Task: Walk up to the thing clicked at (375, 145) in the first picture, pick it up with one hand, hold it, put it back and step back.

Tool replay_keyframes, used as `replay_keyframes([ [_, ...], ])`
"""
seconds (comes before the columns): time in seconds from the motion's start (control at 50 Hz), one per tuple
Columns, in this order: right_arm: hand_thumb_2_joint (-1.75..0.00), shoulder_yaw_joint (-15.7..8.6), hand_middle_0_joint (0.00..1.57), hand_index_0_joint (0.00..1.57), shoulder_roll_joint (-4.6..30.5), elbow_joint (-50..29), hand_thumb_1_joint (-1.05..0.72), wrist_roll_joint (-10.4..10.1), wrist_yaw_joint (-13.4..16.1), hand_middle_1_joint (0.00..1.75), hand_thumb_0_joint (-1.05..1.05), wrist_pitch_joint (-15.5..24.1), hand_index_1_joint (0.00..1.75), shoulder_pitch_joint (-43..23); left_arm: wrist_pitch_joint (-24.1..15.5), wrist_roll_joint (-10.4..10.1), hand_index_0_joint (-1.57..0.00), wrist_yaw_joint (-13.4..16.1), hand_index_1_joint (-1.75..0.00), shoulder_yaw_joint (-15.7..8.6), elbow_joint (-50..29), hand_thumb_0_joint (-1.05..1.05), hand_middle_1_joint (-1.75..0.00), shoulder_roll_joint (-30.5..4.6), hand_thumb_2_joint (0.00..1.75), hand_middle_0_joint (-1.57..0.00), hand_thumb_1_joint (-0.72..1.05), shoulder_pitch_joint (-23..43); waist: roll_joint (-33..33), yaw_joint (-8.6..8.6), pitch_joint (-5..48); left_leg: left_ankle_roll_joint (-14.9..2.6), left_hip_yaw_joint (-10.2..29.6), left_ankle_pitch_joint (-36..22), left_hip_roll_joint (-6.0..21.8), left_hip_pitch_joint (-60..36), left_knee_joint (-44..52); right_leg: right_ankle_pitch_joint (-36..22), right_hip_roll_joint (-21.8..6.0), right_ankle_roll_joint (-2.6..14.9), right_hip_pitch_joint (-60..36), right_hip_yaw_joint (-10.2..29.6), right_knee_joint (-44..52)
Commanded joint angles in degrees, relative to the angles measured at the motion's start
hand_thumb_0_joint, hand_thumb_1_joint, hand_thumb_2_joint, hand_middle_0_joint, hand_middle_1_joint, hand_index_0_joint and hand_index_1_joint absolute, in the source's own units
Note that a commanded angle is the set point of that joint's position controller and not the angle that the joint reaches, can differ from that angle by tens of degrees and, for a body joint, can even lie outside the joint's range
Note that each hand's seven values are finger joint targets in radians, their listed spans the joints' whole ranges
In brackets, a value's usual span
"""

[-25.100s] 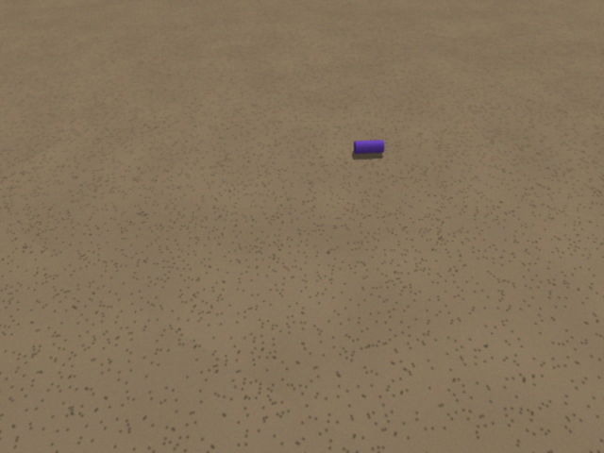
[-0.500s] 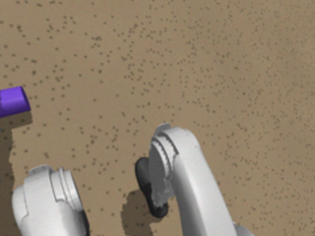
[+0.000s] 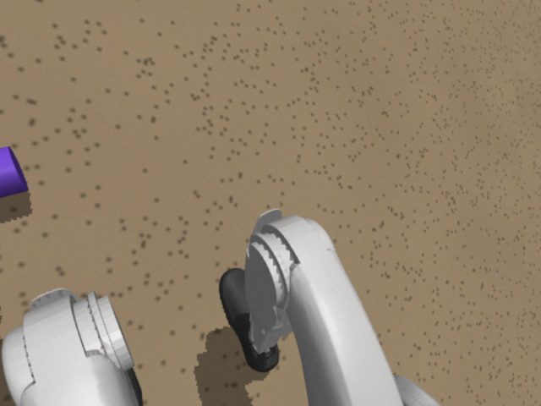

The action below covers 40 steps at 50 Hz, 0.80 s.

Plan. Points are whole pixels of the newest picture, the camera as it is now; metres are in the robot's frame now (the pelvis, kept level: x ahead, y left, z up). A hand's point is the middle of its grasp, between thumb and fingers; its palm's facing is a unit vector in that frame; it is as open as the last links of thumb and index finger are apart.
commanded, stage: close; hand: left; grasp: from above
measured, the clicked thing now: out of the picture +0.48 +0.28 -0.27
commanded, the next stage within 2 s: settle in 1.48 s
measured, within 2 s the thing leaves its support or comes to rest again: leaves its support in 1.92 s
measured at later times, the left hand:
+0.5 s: hand out of the picture +0.46 +0.28 -0.25, palm faces -0.44 -0.14 -0.89, open 11.2 cm
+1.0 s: hand out of the picture +0.46 +0.28 -0.25, palm faces -0.46 -0.13 -0.88, open 9.9 cm
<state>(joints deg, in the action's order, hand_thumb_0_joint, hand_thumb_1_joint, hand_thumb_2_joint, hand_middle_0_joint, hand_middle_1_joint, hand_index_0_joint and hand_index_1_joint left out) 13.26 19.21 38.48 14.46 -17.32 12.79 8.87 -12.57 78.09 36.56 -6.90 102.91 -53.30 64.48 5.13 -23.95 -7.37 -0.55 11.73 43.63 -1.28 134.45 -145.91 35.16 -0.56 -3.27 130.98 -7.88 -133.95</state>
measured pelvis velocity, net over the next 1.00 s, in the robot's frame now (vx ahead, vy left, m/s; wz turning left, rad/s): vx -0.01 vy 0.00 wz -0.02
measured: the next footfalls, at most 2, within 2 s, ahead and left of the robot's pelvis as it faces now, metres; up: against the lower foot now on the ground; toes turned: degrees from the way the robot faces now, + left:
none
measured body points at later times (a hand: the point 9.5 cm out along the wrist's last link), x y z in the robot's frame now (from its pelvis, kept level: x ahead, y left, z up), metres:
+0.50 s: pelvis +0.00 +0.00 +0.00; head +0.28 +0.12 +0.33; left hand +0.48 +0.28 -0.20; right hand +0.02 -0.25 -0.05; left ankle +0.05 +0.12 -0.27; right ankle +0.12 -0.13 -0.27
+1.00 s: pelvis -0.01 +0.00 +0.01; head +0.28 +0.12 +0.33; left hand +0.48 +0.28 -0.20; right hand +0.03 -0.25 -0.04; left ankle +0.05 +0.12 -0.27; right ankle +0.12 -0.13 -0.27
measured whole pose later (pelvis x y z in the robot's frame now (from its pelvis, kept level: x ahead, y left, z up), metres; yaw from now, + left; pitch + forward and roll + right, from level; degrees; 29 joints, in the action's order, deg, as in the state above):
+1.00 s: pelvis -0.01 +0.00 +0.01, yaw -1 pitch +30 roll -15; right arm 15.6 20.6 36.5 14.3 -17.3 14.9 8.3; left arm -12.2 76.2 37.0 -4.6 102.9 -55.8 64.9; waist 6.6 -24.9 -9.8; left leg -0.5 12.9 43.0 -1.0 133.2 -145.0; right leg 34.0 0.0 -3.4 129.2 -8.9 -132.0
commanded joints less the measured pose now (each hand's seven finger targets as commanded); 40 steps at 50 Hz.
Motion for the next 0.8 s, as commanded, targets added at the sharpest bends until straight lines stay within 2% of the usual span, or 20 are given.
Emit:
replay_keyframes([
  [0.0,-0.90,-4.78,0.20,0.20,18.98,1.26,-0.89,0.08,0.25,0.30,0.00,0.26,0.30,12.18,-0.22,-0.58,-0.21,2.63,-1.04,0.48,-5.52,0.00,-1.05,-10.31,1.05,-0.21,-0.30,15.96,-28.51,-3.20,36.28,0.26,-4.03,-15.38,1.49,-28.26,16.70,-13.62,2.47,4.21,-21.82,-6.44,8.84],
  [0.02,-0.90,-4.75,0.20,0.20,19.45,1.13,-0.89,0.30,0.14,0.30,0.00,0.53,0.30,12.34,-0.16,-0.51,-0.22,2.71,-1.03,0.56,-5.13,0.00,-1.04,-10.26,1.03,-0.22,-0.28,15.95,-28.73,-3.75,35.27,0.21,-4.03,-15.71,1.49,-27.88,16.47,-13.89,2.51,4.16,-21.49,-6.49,8.87],
  [0.1,-0.90,-4.43,0.20,0.20,19.92,0.96,-0.89,0.38,0.18,0.30,0.00,0.68,0.30,12.65,0.02,-0.41,-0.23,3.55,-0.98,-0.48,-5.23,0.00,-1.01,-12.45,0.92,-0.21,-0.27,16.15,-29.05,-3.32,36.25,0.30,-3.81,-15.76,1.55,-27.83,17.20,-13.90,2.64,4.20,-22.97,-6.58,9.24],
  [0.14,-0.90,-3.66,0.20,0.20,19.44,0.73,-0.89,0.53,-0.10,0.30,0.00,1.12,0.30,11.61,0.39,-0.63,-0.24,3.20,-0.98,0.80,-3.08,0.00,-0.99,-10.68,0.92,-0.22,-0.27,14.84,-27.38,-4.13,33.21,0.20,-3.66,-14.72,1.63,-26.69,16.46,-13.35,2.55,3.94,-21.83,-6.82,9.04],
  [0.18,-0.90,-3.50,0.20,0.20,20.06,0.34,-0.90,0.52,0.05,0.30,0.00,1.04,0.30,12.27,0.45,-0.80,-0.26,3.36,-0.98,0.47,-5.39,0.00,-1.00,-12.46,0.93,-0.24,-0.24,16.11,-28.13,-4.34,36.11,-0.07,-4.22,-16.39,1.58,-27.82,16.00,-15.17,2.92,3.88,-24.82,-6.42,9.69],
  [0.2,-0.90,-3.68,0.20,0.20,20.37,0.92,-0.90,0.34,0.14,0.30,0.00,1.11,0.30,12.54,0.41,-0.87,-0.27,3.63,-0.97,-0.51,-7.15,0.00,-1.00,-14.04,0.92,-0.25,-0.23,17.55,-30.22,-3.49,38.05,0.23,-3.94,-17.14,1.68,-29.09,16.48,-15.42,2.84,4.09,-24.73,-6.55,9.35],
  [0.24,-0.90,-3.81,0.20,0.20,20.37,0.73,-0.90,0.38,-0.12,0.30,0.00,1.61,0.30,11.22,0.93,-1.05,-0.30,3.45,-0.95,0.43,-3.57,0.00,-0.97,-12.44,0.91,-0.29,-0.20,14.74,-30.10,-3.68,34.44,0.51,-3.45,-15.93,1.91,-27.98,16.59,-14.33,2.74,4.15,-22.90,-6.76,8.90],
  [0.28,-0.90,-3.26,0.20,0.20,19.96,0.45,-0.90,0.27,-0.02,0.30,0.00,1.22,0.30,11.94,0.91,-1.26,-0.32,3.58,-0.95,0.10,-6.36,0.00,-0.97,-12.97,0.89,-0.30,-0.17,16.05,-30.02,-3.68,37.36,0.47,-3.44,-17.35,1.97,-28.76,16.68,-15.75,3.09,4.16,-24.91,-6.83,9.25],
  [0.36,-0.90,-3.40,0.20,0.20,20.30,0.28,-0.90,0.12,-0.14,0.30,0.00,1.87,0.30,11.13,1.40,-1.87,-0.36,2.80,-0.93,0.52,-5.19,0.00,-0.96,-12.49,0.87,-0.33,-0.12,14.68,-28.55,-3.66,33.89,0.30,-3.54,-15.06,1.83,-26.83,16.37,-13.66,2.68,4.02,-22.81,-6.95,9.51],
  [0.38,-0.90,-3.66,0.20,0.20,20.37,0.23,-0.90,0.14,-0.01,0.30,0.00,1.61,0.30,11.89,1.15,-2.16,-0.37,2.88,-0.93,-0.20,-7.47,0.00,-0.97,-13.86,0.85,-0.34,-0.10,15.10,-29.98,-3.39,36.52,0.30,-3.80,-15.39,1.85,-28.12,17.02,-14.08,3.06,4.14,-24.97,-6.71,10.19],
  [0.42,-0.90,-4.08,0.20,0.20,20.33,0.41,-0.90,0.01,-0.03,0.30,0.00,1.37,0.30,12.19,1.21,-2.04,-0.40,2.84,-0.92,-0.51,-7.50,0.00,-0.96,-13.75,0.82,-0.36,-0.07,14.61,-30.66,-2.81,37.68,0.40,-3.79,-16.38,1.90,-28.66,17.19,-14.93,2.99,4.33,-25.53,-6.61,9.90],
  [0.46,-0.90,-3.80,0.20,0.20,19.49,0.14,-0.90,-0.03,-0.51,0.30,0.00,1.58,0.30,11.95,1.62,-2.33,-0.41,2.13,-0.90,0.85,-4.42,0.00,-0.95,-10.46,0.79,-0.36,-0.04,12.47,-28.16,-3.90,33.82,0.18,-3.82,-15.74,1.87,-26.41,16.39,-14.47,2.99,4.11,-23.84,-6.86,9.62],
  [0.48,-0.90,-3.94,0.20,0.20,19.93,0.29,-0.90,-0.08,-0.36,0.30,0.00,1.37,0.30,12.50,1.32,-2.80,-0.41,2.32,-0.90,-0.22,-7.45,0.00,-0.95,-11.94,0.79,-0.36,-0.04,12.57,-29.28,-2.58,36.87,0.38,-3.62,-17.48,1.82,-27.62,17.12,-15.36,3.10,4.24,-24.91,-6.98,9.82],
  [0.54,-0.90,-3.98,0.20,0.20,19.99,0.14,-0.90,0.00,-0.42,0.30,0.00,1.62,0.30,12.71,1.16,-2.73,-0.44,1.62,-0.88,0.95,-6.14,0.00,-0.94,-10.50,0.75,-0.38,-0.01,14.09,-27.95,-4.36,34.12,0.21,-3.50,-15.70,1.87,-27.48,16.63,-14.19,2.83,4.13,-23.26,-7.07,10.18],
  [0.58,-0.90,-4.45,0.20,0.20,20.35,0.61,-0.90,-0.48,-0.05,0.30,0.00,1.37,0.30,12.65,0.83,-3.35,-0.47,1.75,-0.86,0.46,-8.14,0.00,-0.92,-11.82,0.74,-0.41,0.03,14.03,-29.40,-3.08,36.43,0.37,-3.67,-15.74,1.87,-28.07,17.74,-14.19,3.14,4.35,-25.01,-6.72,10.53],
  [0.6,-0.90,-4.44,0.20,0.20,20.18,0.42,-0.90,-0.45,-0.16,0.30,0.00,1.50,0.30,12.26,0.85,-3.09,-0.48,1.38,-0.86,1.53,-6.29,0.00,-0.92,-10.41,0.74,-0.43,0.05,13.99,-28.37,-3.81,34.42,0.31,-3.61,-14.49,1.90,-27.40,17.50,-13.35,2.91,4.33,-23.67,-6.71,10.28],
  [0.64,-0.90,-3.86,0.20,0.20,19.94,0.39,-0.90,-0.38,-0.26,0.30,0.00,1.68,0.30,12.49,0.43,-3.24,-0.51,1.39,-0.86,1.59,-8.08,0.00,-0.92,-10.38,0.74,-0.45,0.10,15.09,-28.67,-3.80,35.12,0.43,-3.20,-15.43,2.00,-27.99,17.29,-13.72,2.88,4.29,-23.32,-7.12,10.23],
  [0.66,-0.90,-3.74,0.20,0.20,20.14,0.34,-0.90,-0.38,-0.20,0.30,0.00,1.80,0.30,12.25,0.33,-3.19,-0.52,1.35,-0.85,2.05,-6.25,0.00,-0.91,-9.59,0.73,-0.46,0.11,14.57,-27.98,-4.49,33.61,0.52,-2.88,-14.96,1.95,-27.91,17.47,-13.30,2.66,4.30,-22.17,-7.27,10.00],
  [0.72,-0.90,-3.73,0.20,0.20,20.21,0.05,-0.90,-0.56,0.16,0.30,0.00,1.56,0.30,12.50,0.01,-2.36,-0.56,1.79,-0.82,1.36,-7.35,0.00,-0.88,-12.24,0.69,-0.50,0.15,14.56,-28.28,-3.51,35.23,0.38,-3.29,-14.86,1.89,-27.97,17.87,-13.41,2.93,4.18,-23.92,-6.87,10.72],
  [0.78,-0.90,-3.77,0.20,0.20,20.46,-0.10,-0.90,-0.20,0.21,0.30,0.00,1.74,0.30,11.91,0.06,-2.10,-0.59,2.06,-0.81,2.21,-5.42,0.00,-0.87,-11.03,0.69,-0.53,0.19,14.20,-28.33,-4.27,33.64,0.34,-3.53,-14.38,1.91,-27.43,17.59,-13.28,3.18,4.19,-23.38,-7.03,10.67],
])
